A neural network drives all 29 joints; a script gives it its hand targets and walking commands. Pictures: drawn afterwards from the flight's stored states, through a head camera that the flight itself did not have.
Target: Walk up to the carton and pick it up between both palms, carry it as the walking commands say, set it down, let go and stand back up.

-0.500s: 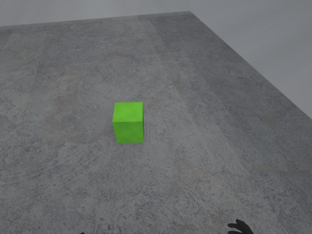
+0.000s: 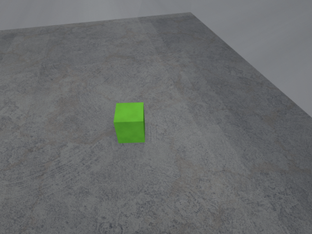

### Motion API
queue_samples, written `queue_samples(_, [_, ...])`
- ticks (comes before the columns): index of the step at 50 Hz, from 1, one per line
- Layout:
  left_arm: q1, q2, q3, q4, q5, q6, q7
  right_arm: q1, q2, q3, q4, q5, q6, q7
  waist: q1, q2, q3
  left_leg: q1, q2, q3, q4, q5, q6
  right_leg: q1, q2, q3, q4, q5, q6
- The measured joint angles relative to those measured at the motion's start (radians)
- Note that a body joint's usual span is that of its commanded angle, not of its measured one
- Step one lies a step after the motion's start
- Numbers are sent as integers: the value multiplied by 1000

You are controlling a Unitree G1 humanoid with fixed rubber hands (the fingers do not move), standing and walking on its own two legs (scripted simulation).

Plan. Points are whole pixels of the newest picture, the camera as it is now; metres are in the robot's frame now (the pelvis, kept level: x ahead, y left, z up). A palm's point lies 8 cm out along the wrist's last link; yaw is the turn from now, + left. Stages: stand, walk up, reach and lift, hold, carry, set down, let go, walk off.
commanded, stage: stand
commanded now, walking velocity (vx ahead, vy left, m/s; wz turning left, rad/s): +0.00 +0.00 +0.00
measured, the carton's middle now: (130, 123) +1.05 +0.20 -0.64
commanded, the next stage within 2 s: walk up in 0.08 s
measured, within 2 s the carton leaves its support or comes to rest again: neither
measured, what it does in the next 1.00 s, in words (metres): walks ahead: left foot, then right foot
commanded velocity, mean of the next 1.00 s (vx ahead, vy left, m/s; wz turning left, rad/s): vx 0.12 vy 0.05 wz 0.17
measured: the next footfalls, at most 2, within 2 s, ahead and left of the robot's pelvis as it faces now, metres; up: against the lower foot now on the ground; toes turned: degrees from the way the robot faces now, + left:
left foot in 0.56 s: +0.07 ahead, +0.18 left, +0.00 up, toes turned +9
right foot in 0.96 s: +0.17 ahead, +0.01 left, +0.00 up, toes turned +6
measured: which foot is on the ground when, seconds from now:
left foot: down 0.00-0.28, up 0.30-0.54, down 0.56-0.96, up 0.98-1.00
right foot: down 0.00-0.56, up 0.58-0.94, down 0.96-1.00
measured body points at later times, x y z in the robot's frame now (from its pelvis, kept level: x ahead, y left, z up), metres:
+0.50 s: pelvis +0.00 +0.03 +0.01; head +0.00 +0.03 +0.46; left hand -0.02 +0.32 -0.13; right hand +0.10 -0.23 -0.12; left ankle +0.03 +0.17 -0.70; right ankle +0.03 -0.13 -0.73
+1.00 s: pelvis +0.08 +0.07 +0.00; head +0.10 +0.05 +0.45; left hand +0.15 +0.32 -0.13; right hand +0.10 -0.16 -0.17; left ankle +0.03 +0.17 -0.73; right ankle +0.13 +0.01 -0.74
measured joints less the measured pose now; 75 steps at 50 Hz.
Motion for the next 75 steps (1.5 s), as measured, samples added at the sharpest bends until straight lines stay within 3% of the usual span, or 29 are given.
queue_samples(14, [18,-15,2,86,1,-4,6,16,-7,-4,99,12,2,-8,-5,3,-3,2,7,-15,-35,29,-13,2,9,-8,-30,24,-11])
queue_samples(16, [18,-2,17,82,-2,-11,19,20,-20,-14,111,2,14,12,3,1,-6,-71,-3,-11,118,-136,-20,-16,-12,-29,-10,6,-16])
queue_samples(17, [28,8,23,80,-1,-13,26,21,-31,-22,115,-13,25,23,13,0,-15,-121,-7,0,235,-159,-26,-20,-26,-37,-13,6,-15])
queue_samples(19, [53,34,34,94,2,-16,37,7,-53,-39,118,-19,31,41,22,0,-30,-197,-2,18,398,-126,-34,-12,-51,-43,-44,25,-1])
queue_samples(21, [70,59,47,109,6,-23,43,-7,-67,-49,113,-17,29,54,24,-2,-46,-230,17,35,440,-102,-43,0,-73,-48,-80,42,19])
queue_samples(26, [59,104,66,121,17,-31,37,-14,-69,-43,90,-8,21,55,20,-26,-67,-122,48,63,158,-128,-48,10,-130,-77,-66,15,51])
queue_samples(28, [55,105,65,112,26,-28,28,-6,-70,-38,93,-12,6,44,15,-18,-69,-54,44,63,49,-124,-42,-27,-147,-90,53,-104,45])
queue_samples(30, [44,100,62,99,27,-10,13,5,-48,-27,110,-15,-8,32,8,-35,-69,-69,27,71,70,-38,-10,-111,-145,-58,244,-245,17])
queue_samples(32, [11,90,53,82,23,-5,-4,30,-17,-17,124,-12,-10,28,1,-53,-61,-46,10,76,41,-37,16,-186,-129,-47,381,-217,-1])
queue_samples(35, [-42,64,45,54,26,-23,-18,67,13,-12,133,-13,-20,27,-18,-49,-50,9,-5,67,-52,-7,30,-251,-104,-71,453,-150,-5])
queue_samples(40, [-128,24,36,24,17,-34,-20,109,36,-5,142,-16,-39,16,-41,-28,-27,53,-21,37,-119,16,37,-263,-54,-99,367,-101,-5])
queue_samples(47, [-166,-8,19,28,4,-37,-1,109,16,-11,165,-7,-39,8,-55,-1,-9,47,-52,10,-33,-59,31,-113,-6,-108,87,-83,-24])
queue_samples(49, [-152,-19,11,37,10,-50,2,107,5,-11,171,2,-34,5,-46,21,-2,37,-44,5,34,-110,28,-73,3,-119,32,10,-65])
queue_samples(52, [-96,-23,9,69,5,-54,2,82,-7,-14,178,-8,-17,13,-31,35,-9,-37,-27,21,242,-194,16,-40,3,-130,16,-10,-93])
queue_samples(55, [-29,-26,17,107,-1,-55,2,46,-25,-18,192,-13,-10,27,-9,38,-17,-106,-1,26,363,-143,0,13,-3,-126,-71,15,-86])
queue_samples(62, [111,-47,32,176,-1,-67,4,-33,-71,-25,205,-26,11,45,48,40,-17,-196,52,10,426,-20,-50,74,-28,-70,-174,50,-62])
queue_samples(66, [177,-52,38,187,8,-60,6,-77,-82,-20,186,-22,20,54,75,37,-25,-222,75,17,406,18,-83,85,-44,-37,-189,45,-40])
queue_samples(70, [214,-58,40,186,15,-56,10,-136,-78,-8,161,-11,19,57,101,30,-25,-216,76,33,275,17,-110,93,-63,-9,-203,38,-12])
queue_samples(75, [235,-54,51,189,12,-47,8,-197,-58,9,130,-2,5,57,124,14,-29,-147,61,73,59,-22,-95,89,-86,23,-170,-4,34])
